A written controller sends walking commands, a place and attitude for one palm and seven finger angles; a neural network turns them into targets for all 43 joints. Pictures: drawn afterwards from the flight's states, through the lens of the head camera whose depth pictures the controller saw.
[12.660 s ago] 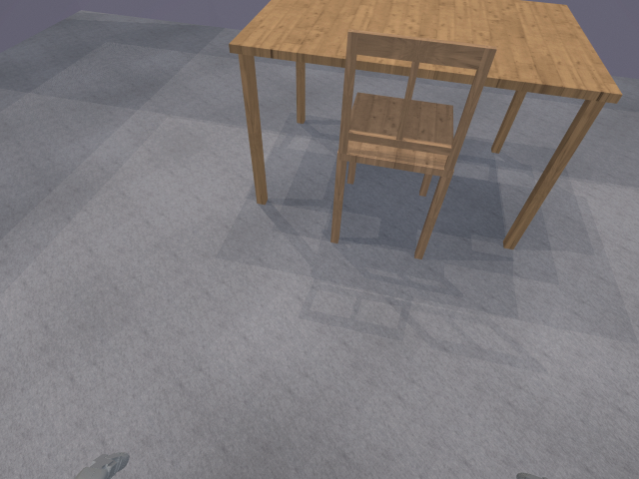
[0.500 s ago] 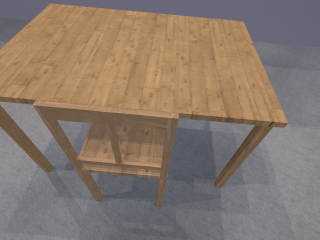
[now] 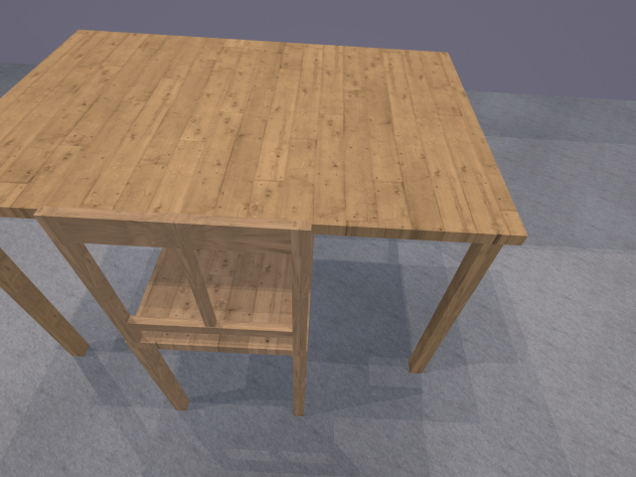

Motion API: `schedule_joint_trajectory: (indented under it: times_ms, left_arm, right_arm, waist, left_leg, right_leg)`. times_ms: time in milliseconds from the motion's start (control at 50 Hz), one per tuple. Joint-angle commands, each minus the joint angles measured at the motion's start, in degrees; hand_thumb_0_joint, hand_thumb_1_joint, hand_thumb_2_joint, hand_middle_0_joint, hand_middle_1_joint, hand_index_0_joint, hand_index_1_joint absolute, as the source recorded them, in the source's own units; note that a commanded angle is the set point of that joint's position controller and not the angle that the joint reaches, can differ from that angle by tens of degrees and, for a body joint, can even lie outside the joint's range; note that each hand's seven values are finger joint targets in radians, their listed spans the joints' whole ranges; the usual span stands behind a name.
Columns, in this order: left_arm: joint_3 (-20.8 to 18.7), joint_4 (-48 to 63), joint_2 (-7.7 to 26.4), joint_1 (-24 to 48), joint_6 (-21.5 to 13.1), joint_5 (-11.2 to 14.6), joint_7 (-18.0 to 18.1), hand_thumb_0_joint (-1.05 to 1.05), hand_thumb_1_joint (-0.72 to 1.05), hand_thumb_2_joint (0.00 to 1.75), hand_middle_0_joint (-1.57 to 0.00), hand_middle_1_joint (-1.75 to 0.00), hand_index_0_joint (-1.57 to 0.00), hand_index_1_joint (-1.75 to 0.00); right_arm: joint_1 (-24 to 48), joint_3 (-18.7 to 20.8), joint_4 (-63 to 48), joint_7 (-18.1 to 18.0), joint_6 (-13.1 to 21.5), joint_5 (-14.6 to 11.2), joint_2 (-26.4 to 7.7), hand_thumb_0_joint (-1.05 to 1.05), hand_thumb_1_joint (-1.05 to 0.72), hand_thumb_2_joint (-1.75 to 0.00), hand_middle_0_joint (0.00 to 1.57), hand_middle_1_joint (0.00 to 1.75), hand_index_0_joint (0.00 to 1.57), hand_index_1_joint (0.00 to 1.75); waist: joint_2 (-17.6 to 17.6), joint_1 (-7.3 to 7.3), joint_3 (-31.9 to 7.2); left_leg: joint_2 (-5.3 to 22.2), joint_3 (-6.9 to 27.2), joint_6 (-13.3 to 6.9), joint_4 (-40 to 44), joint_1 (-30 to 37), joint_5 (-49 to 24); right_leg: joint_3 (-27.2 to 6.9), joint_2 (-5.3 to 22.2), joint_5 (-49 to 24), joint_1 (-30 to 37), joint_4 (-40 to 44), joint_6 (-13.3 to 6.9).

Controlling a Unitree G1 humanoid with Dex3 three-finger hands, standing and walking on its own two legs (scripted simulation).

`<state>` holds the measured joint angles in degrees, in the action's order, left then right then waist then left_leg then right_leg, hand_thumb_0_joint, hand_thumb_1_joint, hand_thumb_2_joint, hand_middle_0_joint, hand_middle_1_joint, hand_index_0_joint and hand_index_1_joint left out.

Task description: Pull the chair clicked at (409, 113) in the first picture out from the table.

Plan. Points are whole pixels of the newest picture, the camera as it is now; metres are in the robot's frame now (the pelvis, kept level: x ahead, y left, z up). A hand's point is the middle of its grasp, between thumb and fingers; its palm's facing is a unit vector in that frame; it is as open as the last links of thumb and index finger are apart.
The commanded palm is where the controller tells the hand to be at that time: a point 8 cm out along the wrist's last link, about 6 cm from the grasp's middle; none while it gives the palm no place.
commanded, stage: come to a stop and stand still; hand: left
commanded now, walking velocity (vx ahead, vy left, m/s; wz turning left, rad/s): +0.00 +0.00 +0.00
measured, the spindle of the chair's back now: (199, 289) +0.42 +0.23 -0.10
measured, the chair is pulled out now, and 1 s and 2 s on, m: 0.00 0.00 0.00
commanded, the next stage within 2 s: look again from close up in 0.16 s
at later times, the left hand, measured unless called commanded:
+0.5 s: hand out of the picture -0.02 +0.18 -0.17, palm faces +0.02 -0.98 -0.19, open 7.4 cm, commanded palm none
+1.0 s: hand out of the picture +0.00 +0.21 -0.18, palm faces +0.00 -0.98 -0.19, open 7.3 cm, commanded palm none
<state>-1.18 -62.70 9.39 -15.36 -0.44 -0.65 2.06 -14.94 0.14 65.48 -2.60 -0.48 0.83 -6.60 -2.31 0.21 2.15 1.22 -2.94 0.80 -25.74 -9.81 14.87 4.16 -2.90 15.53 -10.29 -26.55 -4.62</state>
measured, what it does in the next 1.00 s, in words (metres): stands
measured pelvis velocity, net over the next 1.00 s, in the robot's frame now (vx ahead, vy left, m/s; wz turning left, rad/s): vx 0.00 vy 0.05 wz -0.02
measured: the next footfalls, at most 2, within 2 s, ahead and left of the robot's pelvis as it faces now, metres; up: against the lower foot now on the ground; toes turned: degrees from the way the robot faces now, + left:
none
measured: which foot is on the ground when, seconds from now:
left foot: down 0.00-1.00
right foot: down 0.00-1.00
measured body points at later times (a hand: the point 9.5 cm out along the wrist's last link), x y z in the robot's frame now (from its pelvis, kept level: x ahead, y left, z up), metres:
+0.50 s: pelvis -0.01 +0.02 +0.00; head -0.02 +0.01 +0.45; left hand -0.02 +0.23 -0.16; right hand -0.02 -0.19 -0.17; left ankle -0.02 +0.13 -0.74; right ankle -0.01 -0.06 -0.74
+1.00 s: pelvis +0.00 +0.05 +0.00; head +0.01 +0.05 +0.45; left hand +0.00 +0.26 -0.16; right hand -0.01 -0.17 -0.16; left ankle -0.02 +0.13 -0.74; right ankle -0.01 -0.06 -0.74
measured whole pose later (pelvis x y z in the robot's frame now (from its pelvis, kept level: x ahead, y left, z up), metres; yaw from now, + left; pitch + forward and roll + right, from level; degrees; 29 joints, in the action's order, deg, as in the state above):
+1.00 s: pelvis +0.00 +0.05 +0.00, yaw -1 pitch -1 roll +0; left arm 0.8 -62.3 8.2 -17.4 -0.7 -0.7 2.3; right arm -17.3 -1.4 63.8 -1.9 1.7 0.7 -8.1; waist -0.1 0.1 1.3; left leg -2.1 -4.1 -2.9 -25.4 -8.8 16.1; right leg 1.7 0.0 15.4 -11.5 -27.4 -1.0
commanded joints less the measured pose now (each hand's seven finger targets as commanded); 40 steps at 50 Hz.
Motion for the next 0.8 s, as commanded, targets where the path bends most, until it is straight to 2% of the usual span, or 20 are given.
schedule_joint_trajectory:
  times_ms: [0, 20, 100, 140, 220, 240, 260, 280, 300, 320, 340, 380, 400, 440, 460, 480, 540, 580, 640, 780]
  left_arm:
    - [-0.19, -0.01, 4.08, -4.37, -0.86, 0.38, -0.16, 0.0, 0.9, 0.9, -0.2, -0.3, -0.2, -0.3]
    - [-0.11, -0.32, 4.1, -4.49, -0.84, 0.35, -0.22, 0.0, 0.9, 0.9, -0.2, -0.3, -0.2, -0.3]
    - [0.08, -0.87, 3.52, -4.65, -0.89, 0.29, -0.23, 0.0, 0.9, 0.9, -0.2, -0.3, -0.2, -0.3]
    - [0.06, -0.86, 3.43, -4.91, -0.91, 0.23, -0.22, 0.0, 0.9, 0.9, -0.2, -0.3, -0.2, -0.3]
    - [-0.01, -1.09, 3.2, -5.76, -1.19, 0.24, -0.1, 0.0, 0.9, 0.9, -0.2, -0.3, -0.2, -0.3]
    - [0.28, -2.14, 4.55, -10.5, -3.02, -0.8, 2.34, 0.0, 0.9, 0.9, -0.2, -0.3, -0.2, -0.3]
    - [-0.38, 0.41, 6.82, -9.34, -3.24, -0.64, 2.3, 0.0, 0.9, 0.9, -0.2, -0.3, -0.2, -0.3]
    - [-0.05, 1.17, 5.83, -7.53, -3.29, -0.49, 1.79, 0.0, 0.9, 0.9, -0.2, -0.3, -0.2, -0.3]
    - [0.08, 1.48, 5.72, -6.44, -3.33, -0.57, 1.58, 0.0, 0.9, 0.9, -0.2, -0.3, -0.2, -0.3]
    - [0.0, 2.49, 6.13, -5.51, -3.34, -0.33, 1.32, 0.0, 0.9, 0.9, -0.2, -0.3, -0.2, -0.3]
    - [-0.2, 2.81, 5.9, -4.91, -3.2, -0.42, 1.33, 0.0, 0.9, 0.9, -0.2, -0.3, -0.2, -0.3]
    - [0.05, 2.9, 4.16, -4.56, -2.82, -0.37, 1.16, 0.0, 0.9, 0.9, -0.2, -0.3, -0.2, -0.3]
    - [0.16, 2.94, 3.29, -4.65, -2.71, -0.26, 1.08, 0.0, 0.9, 0.9, -0.2, -0.3, -0.2, -0.3]
    - [0.47, 2.79, 2.89, -4.61, -2.03, -0.07, 0.73, 0.0, 0.9, 0.9, -0.2, -0.3, -0.2, -0.3]
    - [0.54, 2.82, 2.87, -5.35, -1.89, -0.05, 0.67, 0.0, 0.9, 0.9, -0.2, -0.3, -0.2, -0.3]
    - [0.64, 2.67, 2.68, -6.12, -1.84, -0.04, 0.64, 0.0, 0.9, 0.9, -0.2, -0.3, -0.2, -0.3]
    - [0.8, 2.61, 2.8, -6.55, -1.45, 0.09, 0.46, 0.0, 0.9, 0.9, -0.2, -0.3, -0.2, -0.3]
    - [0.93, 2.57, 3.1, -6.32, -1.37, 0.09, 0.42, 0.0, 0.9, 0.9, -0.2, -0.3, -0.2, -0.3]
    - [0.9, 3.07, 3.41, -5.71, -1.19, 0.11, 0.34, 0.0, 0.9, 0.9, -0.2, -0.3, -0.2, -0.3]
    - [0.88, 3.11, 3.89, -5.31, -1.05, 0.16, 0.38, 0.0, 0.9, 0.9, -0.2, -0.3, -0.2, -0.3]
  right_arm:
    - [-1.76, 0.27, -0.88, 0.0, 1.52, -0.19, -4.26, 0.0, -0.9, -0.9, 0.2, 0.3, 0.2, 0.3]
    - [-2.28, 0.3, -0.87, -0.01, 1.44, -0.24, -4.27, 0.0, -0.9, -0.9, 0.2, 0.3, 0.2, 0.3]
    - [-4.19, 0.28, -0.37, 0.2, 1.08, -0.05, -4.26, 0.0, -0.9, -0.9, 0.2, 0.3, 0.2, 0.3]
    - [-4.87, 0.26, -0.24, 0.28, 0.97, 0.01, -4.25, 0.0, -0.9, -0.9, 0.2, 0.3, 0.2, 0.3]
    - [-6.09, 0.17, 0.06, 0.34, 1.1, -0.02, -3.69, 0.0, -0.9, -0.9, 0.2, 0.3, 0.2, 0.3]
    - [0.46, 0.71, -3.46, 1.08, 2.16, -0.47, -7.31, 0.0, -0.9, -0.9, 0.2, 0.3, 0.2, 0.3]
    - [-4.27, 0.55, -5.87, 0.96, 1.27, -0.53, -3.76, 0.0, -0.9, -0.9, 0.2, 0.3, 0.2, 0.3]
    - [-4.53, 0.77, -5.41, 1.02, 1.22, -0.47, -3.77, 0.0, -0.9, -0.9, 0.2, 0.3, 0.2, 0.3]
    - [-5.7, 0.56, -5.07, 1.33, 1.22, -0.55, -3.01, 0.0, -0.9, -0.9, 0.2, 0.3, 0.2, 0.3]
    - [-7.11, 0.36, -5.01, 1.58, 1.06, -0.27, -2.87, 0.0, -0.9, -0.9, 0.2, 0.3, 0.2, 0.3]
    - [-8.18, 0.34, -5.2, 1.62, 1.22, -0.2, -2.95, 0.0, -0.9, -0.9, 0.2, 0.3, 0.2, 0.3]
    - [-9.45, 0.35, -5.08, 1.52, 1.58, -0.03, -3.84, 0.0, -0.9, -0.9, 0.2, 0.3, 0.2, 0.3]
    - [-9.7, 0.3, -5.15, 1.41, 1.79, 0.07, -4.19, 0.0, -0.9, -0.9, 0.2, 0.3, 0.2, 0.3]
    - [-8.68, 0.04, -5.1, 1.23, 2.13, 0.16, -4.59, 0.0, -0.9, -0.9, 0.2, 0.3, 0.2, 0.3]
    - [-8.26, -0.13, -5.41, 1.14, 2.4, 0.07, -4.75, 0.0, -0.9, -0.9, 0.2, 0.3, 0.2, 0.3]
    - [-7.66, -0.26, -5.54, 1.02, 2.6, 0.01, -5.06, 0.0, -0.9, -0.9, 0.2, 0.3, 0.2, 0.3]
    - [-7.28, -0.44, -5.57, 0.87, 2.72, 0.04, -5.65, 0.0, -0.9, -0.9, 0.2, 0.3, 0.2, 0.3]
    - [-7.4, -0.41, -5.21, 0.89, 2.69, 0.01, -5.76, 0.0, -0.9, -0.9, 0.2, 0.3, 0.2, 0.3]
    - [-7.43, -0.45, -4.87, 0.95, 2.71, 0.01, -6.15, 0.0, -0.9, -0.9, 0.2, 0.3, 0.2, 0.3]
    - [-7.01, -0.38, -3.94, 0.8, 3.2, -0.11, -6.6, 0.0, -0.9, -0.9, 0.2, 0.3, 0.2, 0.3]
  waist:
    - [8.1, 0.96, 1.04]
    - [5.61, 0.89, 1.72]
    - [1.68, 0.18, 3.41]
    - [0.77, 0.06, 4.18]
    - [0.62, -0.07, 3.53]
    - [-1.26, 2.61, 5.1]
    - [-1.0, -1.07, -1.66]
    - [4.28, -1.32, -1.71]
    - [3.54, -2.28, -3.54]
    - [4.59, -2.18, -5.01]
    - [1.07, -2.77, -4.13]
    - [-0.05, -2.84, -0.47]
    - [-0.43, -2.53, 1.47]
    - [4.36, -1.44, 4.29]
    - [5.43, -0.79, 4.54]
    - [4.95, -0.25, 4.64]
    - [4.31, 0.4, 4.76]
    - [2.28, 0.3, 4.6]
    - [1.41, 0.3, 3.92]
    - [3.69, 0.27, 0.17]
  left_leg:
    - [5.34, 5.71, -1.66, 7.27, -1.29, -8.5]
    - [5.37, 5.6, -1.62, 7.73, -1.36, -6.95]
    - [3.86, 4.79, -1.36, 8.04, -0.79, -2.76]
    - [3.45, 4.54, -1.37, 7.97, -0.88, -2.23]
    - [3.31, 4.3, -1.38, 8.01, -0.59, -2.84]
    - [2.84, 0.64, 0.14, -6.08, -6.8, 0.2]
    - [1.3, 3.82, -0.97, -10.02, -7.38, 6.62]
    - [1.69, 3.84, -1.31, -11.01, -6.67, 7.19]
    - [2.14, 3.03, -1.0, -9.5, -5.05, 5.6]
    - [1.23, 1.64, -0.68, -7.66, -2.07, 2.87]
    - [1.01, 1.9, -0.76, -5.81, -1.15, 1.96]
    - [1.96, 3.22, -1.46, -2.55, -0.82, 0.14]
    - [2.76, 4.16, -1.91, -0.95, -1.98, -1.06]
    - [3.69, 5.89, -2.37, 2.43, -5.1, -2.11]
    - [4.28, 6.92, -2.78, 3.69, -6.51, -3.08]
    - [4.5, 7.3, -3.02, 4.32, -7.08, -3.74]
    - [4.34, 7.6, -3.27, 5.93, -8.03, -1.42]
    - [4.0, 7.19, -3.26, 6.01, -7.51, -0.89]
    - [3.88, 7.22, -3.36, 6.23, -6.92, -1.34]
    - [4.41, 7.11, -3.68, 5.93, -3.2, -7.91]
  right_leg:
    - [-8.14, 8.75, -10.56, 2.11, 7.5, 2.51]
    - [-7.87, 8.57, -9.29, 2.03, 8.31, 2.55]
    - [-8.72, 8.96, -1.62, -1.01, 11.3, 2.31]
    - [-8.88, 8.97, 0.65, -2.04, 12.13, 2.33]
    - [-8.83, 9.02, 0.63, -1.84, 12.37, 2.13]
    - [-13.76, 12.89, -33.11, -0.72, 10.56, 8.31]
    - [-16.96, 16.94, -31.49, 3.67, 9.18, 5.98]
    - [-15.26, 16.79, -24.28, 1.2, 9.52, 2.11]
    - [-13.89, 15.56, -15.78, -0.18, 10.13, -1.65]
    - [-13.61, 14.66, -9.28, -1.05, 10.14, -2.93]
    - [-13.01, 13.66, -3.59, -3.39, 9.81, -2.67]
    - [-12.17, 11.43, 2.84, -7.38, 9.44, -1.51]
    - [-11.58, 10.2, 2.28, -7.68, 8.65, -0.87]
    - [-9.92, 8.44, 1.49, -6.96, 6.2, 0.16]
    - [-9.25, 7.74, -0.43, -5.31, 4.9, 0.49]
    - [-9.04, 7.42, -2.28, -4.07, 4.28, 0.66]
    - [-8.86, 7.32, -1.4, -2.84, 4.12, 0.85]
    - [-9.16, 7.6, -1.16, -2.87, 4.39, 0.96]
    - [-8.94, 7.76, -1.37, -2.56, 4.31, 1.14]
    - [-8.06, 7.91, -7.32, -0.64, 2.38, 1.56]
